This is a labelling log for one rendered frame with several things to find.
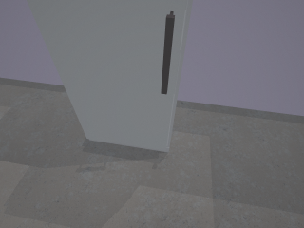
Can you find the handle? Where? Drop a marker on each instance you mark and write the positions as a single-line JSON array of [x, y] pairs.
[[167, 49]]

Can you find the fridge door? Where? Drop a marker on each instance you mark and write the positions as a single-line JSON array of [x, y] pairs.
[[109, 56]]

